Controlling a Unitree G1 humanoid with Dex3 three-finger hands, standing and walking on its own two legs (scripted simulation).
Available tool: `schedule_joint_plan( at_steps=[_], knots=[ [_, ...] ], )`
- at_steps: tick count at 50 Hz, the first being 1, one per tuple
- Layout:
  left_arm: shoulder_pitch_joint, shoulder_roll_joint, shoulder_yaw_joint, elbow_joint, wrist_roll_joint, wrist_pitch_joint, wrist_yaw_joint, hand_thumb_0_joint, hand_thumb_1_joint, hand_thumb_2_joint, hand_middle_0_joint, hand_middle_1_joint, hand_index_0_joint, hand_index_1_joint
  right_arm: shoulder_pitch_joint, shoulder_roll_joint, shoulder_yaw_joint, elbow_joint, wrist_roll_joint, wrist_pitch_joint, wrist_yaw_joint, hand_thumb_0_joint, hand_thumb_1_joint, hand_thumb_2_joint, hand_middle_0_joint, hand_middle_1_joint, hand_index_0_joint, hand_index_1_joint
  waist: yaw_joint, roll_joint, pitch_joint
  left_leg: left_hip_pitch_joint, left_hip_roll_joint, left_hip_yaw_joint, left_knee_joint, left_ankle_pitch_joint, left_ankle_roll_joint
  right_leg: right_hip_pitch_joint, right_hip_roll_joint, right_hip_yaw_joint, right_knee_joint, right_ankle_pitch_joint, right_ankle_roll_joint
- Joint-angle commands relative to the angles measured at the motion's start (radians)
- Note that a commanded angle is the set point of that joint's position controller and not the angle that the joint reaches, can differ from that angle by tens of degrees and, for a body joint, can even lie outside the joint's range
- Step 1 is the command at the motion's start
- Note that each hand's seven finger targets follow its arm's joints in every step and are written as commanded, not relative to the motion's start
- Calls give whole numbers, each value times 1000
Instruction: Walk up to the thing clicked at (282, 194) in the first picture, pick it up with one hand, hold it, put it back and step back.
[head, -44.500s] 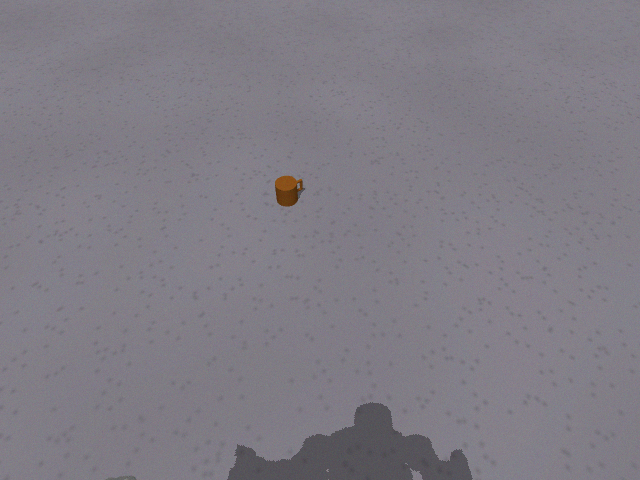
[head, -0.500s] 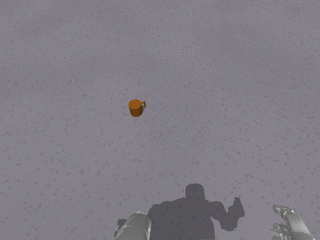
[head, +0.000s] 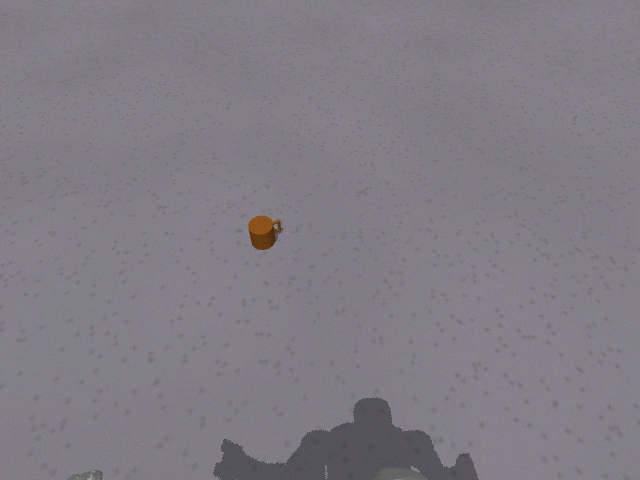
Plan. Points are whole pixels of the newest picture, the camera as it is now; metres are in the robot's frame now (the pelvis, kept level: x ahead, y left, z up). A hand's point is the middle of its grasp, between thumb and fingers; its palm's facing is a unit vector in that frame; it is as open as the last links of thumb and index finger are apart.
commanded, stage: step back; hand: left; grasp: from above
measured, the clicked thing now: (266, 231) +1.05 +0.21 -0.72
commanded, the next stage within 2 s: stand in 0.56 s
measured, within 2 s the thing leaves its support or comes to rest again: neither
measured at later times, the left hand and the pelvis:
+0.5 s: hand out of the picture +0.12 +0.31 -0.15, palm faces +0.06 -0.93 -0.37, open 7.4 cm; pelvis +0.05 +0.03 +0.00, yaw +3 degrees
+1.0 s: hand out of the picture +0.11 +0.27 -0.14, palm faces +0.03 -0.94 -0.34, open 7.4 cm; pelvis +0.04 +0.02 +0.02, yaw +2 degrees
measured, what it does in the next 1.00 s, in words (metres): steps on the spot: left foot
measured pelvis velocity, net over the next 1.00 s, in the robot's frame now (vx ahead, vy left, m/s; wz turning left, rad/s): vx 0.04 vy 0.02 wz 0.04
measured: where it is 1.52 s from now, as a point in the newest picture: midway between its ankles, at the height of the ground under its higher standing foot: outside the picture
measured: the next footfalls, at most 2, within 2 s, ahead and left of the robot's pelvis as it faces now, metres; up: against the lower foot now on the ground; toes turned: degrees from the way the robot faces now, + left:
left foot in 0.32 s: +0.08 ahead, +0.16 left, +0.00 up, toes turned +1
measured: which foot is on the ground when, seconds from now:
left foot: down 0.00-0.04, up 0.06-0.30, down 0.32-1.00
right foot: down 0.00-1.00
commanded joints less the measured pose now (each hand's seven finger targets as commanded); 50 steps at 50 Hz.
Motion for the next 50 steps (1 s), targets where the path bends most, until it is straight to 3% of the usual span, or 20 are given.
schedule_joint_plan(
  at_steps=[1, 2, 3, 4, 7, 12, 15, 16, 17, 18, 19, 20, 21, 22, 23, 26, 28, 38, 45, 50],
  knots=[
    [131, 223, 73, 4, 24, -37, 39, 0, 900, 900, -200, -300, -200, -300, -109, -113, -9, -110, 25, -3, -24, 0, -900, -900, 200, 300, 200, 300, 102, -76, -79, -369, -32, -53, 182, -151, 65, 349, -122, 248, -296, -2, -34],
    [68, 285, 81, -28, 34, -41, 41, 0, 900, 900, -200, -300, -200, -300, -61, -105, -5, -101, 18, 4, -34, 0, -900, -900, 200, 300, 200, 300, 70, -130, -63, -374, -75, -91, 308, -256, 32, 227, -324, 532, -433, -271, -101],
    [-41, 308, 84, -55, 31, -33, 38, 0, 900, 900, -200, -300, -200, -300, -22, -196, -35, -61, 14, 13, -40, 0, -900, -900, 200, 300, 200, 300, 50, -56, -26, -257, -21, -115, 367, -262, 30, 34, -397, 591, -478, -494, -186],
    [-102, 294, 80, -73, 29, -32, 37, 0, 900, 900, -200, -300, -200, -300, 7, -228, -47, -44, 13, 14, -37, 0, -900, -900, 200, 300, 200, 300, 22, -61, 29, -238, 15, -103, 388, -239, 27, -32, -393, 572, -470, -495, -222],
    [-107, 235, 62, -67, 21, -38, 33, 0, 900, 900, -200, -300, -200, -300, 18, -218, -43, -9, 10, 10, -27, 0, -900, -900, 200, 300, 200, 300, 20, -70, 17, -231, 13, -116, 358, -131, 26, -4, -258, 351, -415, -300, -150],
    [-124, 237, 62, -51, 18, -33, 27, 0, 900, 900, -200, -300, -200, -300, 22, -198, -35, 5, 1, -2, -20, 0, -900, -900, 200, 300, 200, 300, 23, -129, -36, -154, 30, -8, 136, -139, 13, 33, -247, 225, -312, -61, -155],
    [-148, 207, 44, -52, 7, -16, 23, 0, 900, 900, -200, -300, -200, -300, 54, -189, -40, 39, -3, -17, -27, 0, -900, -900, 200, 300, 200, 300, -10, -77, -88, -5, -21, 67, -133, 51, 18, 29, -187, 126, -139, 122, -105],
    [-138, 172, 31, -52, 1, -12, 22, 0, 900, 900, -200, -300, -200, -300, 50, -201, -46, 41, -10, -22, -35, 0, -900, -900, 200, 300, 200, 300, -10, -31, -104, 40, 13, 3, -170, 138, 26, 0, -164, 102, -68, 202, -68],
    [-117, 129, 19, -56, -9, -8, 21, 0, 900, 900, -200, -300, -200, -300, 15, -246, -51, 27, -17, -30, -41, 0, -900, -900, 200, 300, 200, 300, 11, 90, -124, 36, 139, -173, -214, 214, 64, -19, -97, 45, 39, 224, -29],
    [-124, 123, 15, -38, -25, -2, 22, 0, 900, 900, -200, -300, -200, -300, -86, -289, -47, 0, -6, -33, -42, 0, -900, -900, 200, 300, 200, 300, 38, 148, -99, -55, 230, -307, -226, 183, 139, -8, 1, -11, 30, 27, 6],
    [-122, 158, 26, -10, -21, 3, 24, 0, 900, 900, -200, -300, -200, -300, -131, -303, -42, -8, 2, -30, -36, 0, -900, -900, 200, 300, 200, 300, 40, 142, -80, -167, 251, -295, -208, 121, 194, 104, -2, 8, 20, -118, 2],
    [-109, 160, 18, 6, -16, -2, 25, 0, 900, 900, -200, -300, -200, -300, -154, -278, -36, 1, 3, -26, -33, 0, -900, -900, 200, 300, 200, 300, 55, 109, -75, -163, 220, -229, -179, 168, 169, 145, -13, 12, -81, -61, -5],
    [-100, 161, 16, 12, -12, -10, 25, 0, 900, 900, -200, -300, -200, -300, -157, -233, -23, 6, 10, -27, -32, 0, -900, -900, 200, 300, 200, 300, 63, 73, -113, -111, 169, -138, -133, 299, 117, 176, -44, 29, -127, 98, -11],
    [-90, 177, 20, 15, -9, -17, 27, 0, 900, 900, -200, -300, -200, -300, -142, -220, -21, 3, 16, -30, -39, 0, -900, -900, 200, 300, 200, 300, 47, 61, -152, -66, 127, -76, -68, 451, 81, 205, -81, 51, -116, 326, -24],
    [-89, 191, 24, 16, -14, -19, 30, 0, 900, 900, -200, -300, -200, -300, -110, -215, -22, 18, 20, -31, -44, 0, -900, -900, 200, 300, 200, 300, 32, 70, -181, -37, 95, -46, -36, 541, 55, 215, -100, 80, -93, 453, -34],
    [-141, 179, 15, 15, -20, -8, 34, 0, 900, 900, -200, -300, -200, -300, -90, -216, -25, 50, 24, -27, -50, 0, -900, -900, 200, 300, 200, 300, 9, 90, -187, 12, 110, -55, -75, 594, 54, 198, -99, 60, -66, 450, -34],
    [-118, 128, -16, 46, -30, 3, 29, 0, 900, 900, -200, -300, -200, -300, -107, -238, -13, 47, 20, -39, -49, 0, -900, -900, 200, 300, 200, 300, 21, 68, -161, 49, 145, -109, -127, 636, 73, 182, -64, 52, -101, 396, -8],
    [-152, 154, -25, 96, -14, 1, 22, 0, 900, 900, -200, -300, -200, -300, -211, -203, -3, 54, 31, -38, -42, 0, -900, -900, 200, 300, 200, 300, 20, 34, -155, 109, 120, -54, -206, 494, 39, 253, -104, 78, -249, 455, 2],
    [-180, 159, -26, 114, -7, -1, 17, 0, 900, 900, -200, -300, -200, -300, -244, -194, 2, 67, 26, -31, -32, 0, -900, -900, 200, 300, 200, 300, 15, 38, -81, 70, 110, -48, -286, 252, 29, 215, -105, 91, -336, 267, 8],
    [-176, 162, -26, 125, -7, -10, 15, 0, 900, 900, -200, -300, -200, -300, -237, -190, 5, 80, 26, -31, -27, 0, -900, -900, 200, 300, 200, 300, 15, 13, -96, 90, 113, -46, -289, 230, 26, 213, -112, 102, -358, 251, 7]
  ],
)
